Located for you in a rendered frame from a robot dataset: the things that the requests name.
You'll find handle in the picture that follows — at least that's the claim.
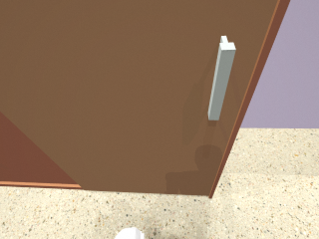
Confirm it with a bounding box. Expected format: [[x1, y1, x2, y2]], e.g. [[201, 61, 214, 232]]
[[207, 36, 236, 120]]

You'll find wardrobe door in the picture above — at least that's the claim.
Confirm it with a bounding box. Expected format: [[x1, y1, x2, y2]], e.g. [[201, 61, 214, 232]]
[[0, 112, 78, 184], [0, 0, 278, 196]]

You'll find left robot thigh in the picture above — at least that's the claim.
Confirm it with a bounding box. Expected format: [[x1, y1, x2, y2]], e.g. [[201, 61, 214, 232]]
[[115, 227, 145, 239]]

